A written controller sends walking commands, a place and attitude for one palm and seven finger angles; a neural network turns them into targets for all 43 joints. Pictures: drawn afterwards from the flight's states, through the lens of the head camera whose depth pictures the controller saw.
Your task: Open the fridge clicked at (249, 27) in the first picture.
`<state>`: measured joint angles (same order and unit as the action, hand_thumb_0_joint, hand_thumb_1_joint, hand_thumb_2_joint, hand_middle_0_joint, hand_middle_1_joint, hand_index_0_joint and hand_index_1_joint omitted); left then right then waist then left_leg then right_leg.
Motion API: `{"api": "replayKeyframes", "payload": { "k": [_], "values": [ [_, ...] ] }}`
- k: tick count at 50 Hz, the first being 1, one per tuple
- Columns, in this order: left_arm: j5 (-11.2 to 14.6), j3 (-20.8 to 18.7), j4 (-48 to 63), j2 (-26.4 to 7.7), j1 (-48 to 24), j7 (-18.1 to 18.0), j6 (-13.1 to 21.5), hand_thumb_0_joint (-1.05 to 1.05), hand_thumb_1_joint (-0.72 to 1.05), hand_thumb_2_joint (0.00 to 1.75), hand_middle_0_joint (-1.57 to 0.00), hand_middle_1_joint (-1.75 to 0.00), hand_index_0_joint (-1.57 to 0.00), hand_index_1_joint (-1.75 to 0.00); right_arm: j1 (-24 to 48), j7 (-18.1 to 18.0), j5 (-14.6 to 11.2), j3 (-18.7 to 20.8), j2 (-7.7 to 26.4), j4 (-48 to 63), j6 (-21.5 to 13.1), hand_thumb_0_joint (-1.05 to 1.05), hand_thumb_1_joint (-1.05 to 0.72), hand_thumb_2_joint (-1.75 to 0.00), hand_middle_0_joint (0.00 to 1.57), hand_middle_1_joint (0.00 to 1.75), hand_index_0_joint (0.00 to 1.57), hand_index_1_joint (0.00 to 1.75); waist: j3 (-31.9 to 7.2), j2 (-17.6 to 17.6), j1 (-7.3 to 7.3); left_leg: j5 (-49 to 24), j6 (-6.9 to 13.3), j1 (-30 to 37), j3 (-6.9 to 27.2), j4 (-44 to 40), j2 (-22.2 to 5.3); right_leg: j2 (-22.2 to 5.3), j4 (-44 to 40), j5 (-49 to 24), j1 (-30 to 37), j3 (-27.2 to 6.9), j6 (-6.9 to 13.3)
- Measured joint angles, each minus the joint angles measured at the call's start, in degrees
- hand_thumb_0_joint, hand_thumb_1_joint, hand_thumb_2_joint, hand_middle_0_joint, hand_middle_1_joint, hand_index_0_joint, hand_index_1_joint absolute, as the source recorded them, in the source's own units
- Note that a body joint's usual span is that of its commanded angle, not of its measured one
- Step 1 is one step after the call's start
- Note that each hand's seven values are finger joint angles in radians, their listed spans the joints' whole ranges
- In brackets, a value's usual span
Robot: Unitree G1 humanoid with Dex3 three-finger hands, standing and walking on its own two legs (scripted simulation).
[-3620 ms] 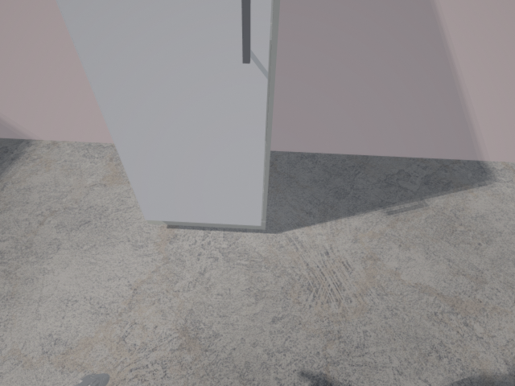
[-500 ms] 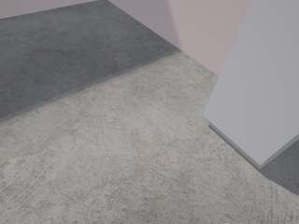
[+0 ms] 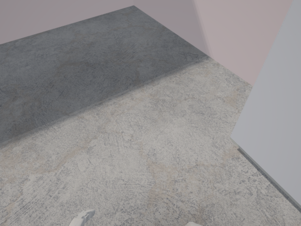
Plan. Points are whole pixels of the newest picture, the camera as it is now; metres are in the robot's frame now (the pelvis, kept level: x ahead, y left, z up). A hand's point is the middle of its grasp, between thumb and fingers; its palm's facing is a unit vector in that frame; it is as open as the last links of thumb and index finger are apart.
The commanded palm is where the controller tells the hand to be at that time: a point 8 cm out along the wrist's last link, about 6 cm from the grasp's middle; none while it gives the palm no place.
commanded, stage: walk to a spot facing it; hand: right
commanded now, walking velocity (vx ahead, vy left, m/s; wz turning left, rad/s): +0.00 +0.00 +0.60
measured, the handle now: out of the picture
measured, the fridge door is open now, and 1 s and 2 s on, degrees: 0 0 0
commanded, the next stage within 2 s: turn to face it in 0.18 s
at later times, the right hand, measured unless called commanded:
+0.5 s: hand (205, 194) +0.24 -0.15 -0.15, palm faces -0.17 +0.97 -0.17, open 7.4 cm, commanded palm none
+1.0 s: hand out of the picture +0.14 -0.28 -0.16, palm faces +0.20 +0.95 -0.23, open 7.4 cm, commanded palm none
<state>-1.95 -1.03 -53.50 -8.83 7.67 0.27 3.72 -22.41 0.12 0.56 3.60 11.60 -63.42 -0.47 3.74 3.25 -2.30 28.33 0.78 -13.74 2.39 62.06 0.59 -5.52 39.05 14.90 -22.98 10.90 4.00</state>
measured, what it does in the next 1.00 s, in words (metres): steps on the spot: left foot, then right foot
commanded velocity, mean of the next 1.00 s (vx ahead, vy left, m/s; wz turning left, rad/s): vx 0.00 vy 0.00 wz -0.30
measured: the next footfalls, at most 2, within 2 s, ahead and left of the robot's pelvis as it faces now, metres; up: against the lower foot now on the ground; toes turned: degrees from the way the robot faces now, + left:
left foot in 0.48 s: +0.16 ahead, +0.14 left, +0.00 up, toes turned +16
right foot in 0.78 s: +0.16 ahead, -0.14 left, +0.00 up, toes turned -11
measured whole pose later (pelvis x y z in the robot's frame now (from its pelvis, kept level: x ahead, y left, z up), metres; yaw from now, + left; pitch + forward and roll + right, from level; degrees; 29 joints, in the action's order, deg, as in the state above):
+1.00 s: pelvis +0.08 -0.06 +0.02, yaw -8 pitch +1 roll +2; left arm -2.0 -4.0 -54.3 -11.5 15.2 -0.5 -0.8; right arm -9.7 -0.8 1.0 6.1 14.2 -54.8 3.2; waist 2.0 1.0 1.8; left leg 19.4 -4.3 -30.2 -2.5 65.3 -4.5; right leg 0.6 29.8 11.3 -19.5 3.7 4.5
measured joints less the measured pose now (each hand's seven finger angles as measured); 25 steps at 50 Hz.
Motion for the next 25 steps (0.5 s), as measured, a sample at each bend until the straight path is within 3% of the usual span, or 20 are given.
{"api": "replayKeyframes", "payload": {
  "k": [2,4,8,12,18,22,24,25],
  "values": [
    [0.09,0.24,-0.42,0.84,1.25,-0.55,0.16,0.0,0.91,0.9,-0.2,-0.3,-0.2,-0.3,1.62,0.58,0.38,0.53,0.59,0.6,0.49,0.01,-0.91,-0.9,0.2,0.3,0.2,0.3,-0.12,-0.19,0.49,-4.19,-0.28,-6.2,-2.5,7.88,-1.16,-0.03,-3.36,-0.24,3.61,1.47,0.16],
    [0.59,-0.26,-1.1,1.45,2.94,-1.35,0.51,0.0,0.92,0.89,-0.2,-0.3,-0.2,-0.3,3.64,0.84,0.63,1.11,1.14,2.25,0.93,0.01,-0.91,-0.9,0.2,0.3,0.2,0.3,-0.29,-0.34,0.71,-7.75,-0.95,-11.31,-3.97,9.96,-2.32,0.27,-7.14,-1.02,6.71,2.7,0.18],
    [0.77,-1.34,-2.69,0.03,5.41,-2.14,0.06,-0.02,0.95,0.89,-0.21,-0.3,-0.2,-0.3,7.12,0.79,0.81,2.21,1.43,5.8,1.81,0.01,-0.91,-0.9,0.2,0.3,0.2,0.3,-1.07,-0.69,1.07,-13.25,-2.4,-18.47,-4.67,9.41,-3.88,0.88,-11.66,-1.31,10.74,5.23,0.65],
    [0.69,-1.54,-4.33,-0.38,7.79,-2.03,-1.09,-0.01,0.94,0.9,-0.2,-0.3,-0.2,-0.3,9.8,0.87,0.97,2.84,1.29,7.95,2.89,0.01,-0.91,-0.9,0.2,0.3,0.2,0.3,-1.69,-0.61,1.53,-16.53,-3.78,-21.11,-4.76,6.22,-5.23,1.34,-13.09,-0.03,13.29,7.74,0.82],
    [0.16,-1.53,-5.8,0.36,10.54,-1.81,-1.78,0.0,0.92,0.9,-0.2,-0.3,-0.2,-0.3,12.79,0.54,1.06,2.01,0.0,8.4,3.73,0.0,-0.91,-0.9,0.2,0.3,0.2,0.3,-1.16,-1.44,3.87,-15.3,-4.08,-17.32,-6.13,-5.79,-6.29,0.93,-12.19,2.84,15.44,10.64,0.31],
    [-0.21,-1.11,-7.8,1.46,12.78,-1.55,-2.04,0.0,0.91,0.9,-0.2,-0.3,-0.2,-0.3,14.84,-0.46,1.05,0.21,-1.59,7.7,2.48,0.01,-0.91,-0.9,0.2,0.3,0.2,0.3,-0.73,-2.26,6.14,-13.59,-2.88,-9.41,-7.45,-20.85,-5.53,0.6,-9.62,5.06,15.05,10.27,-0.55],
    [0.1,-0.78,-9.22,2.33,14.58,-1.35,-2.27,0.0,0.91,0.9,-0.2,-0.3,-0.2,-0.3,15.34,-0.81,0.98,-0.75,-2.35,7.39,1.17,0.01,-0.91,-0.9,0.2,0.3,0.2,0.3,-1.24,-1.92,6.47,-17.6,-2.32,-4.23,-8.26,-29.51,-5.4,0.94,-7.21,6.71,14.3,9.7,-1.33],
    [0.42,-0.72,-10.02,2.44,14.99,-1.18,-2.63,0.0,0.91,0.9,-0.2,-0.3,-0.2,-0.3,15.67,-1.14,0.97,-1.15,-3.16,6.94,0.43,0.01,-0.91,-0.9,0.2,0.3,0.2,0.3,-1.31,-2.76,6.36,-15.56,-1.92,-3.37,-8.93,-30.59,-5.01,0.24,-5.26,7.67,13.45,8.95,-1.8]
  ]
}}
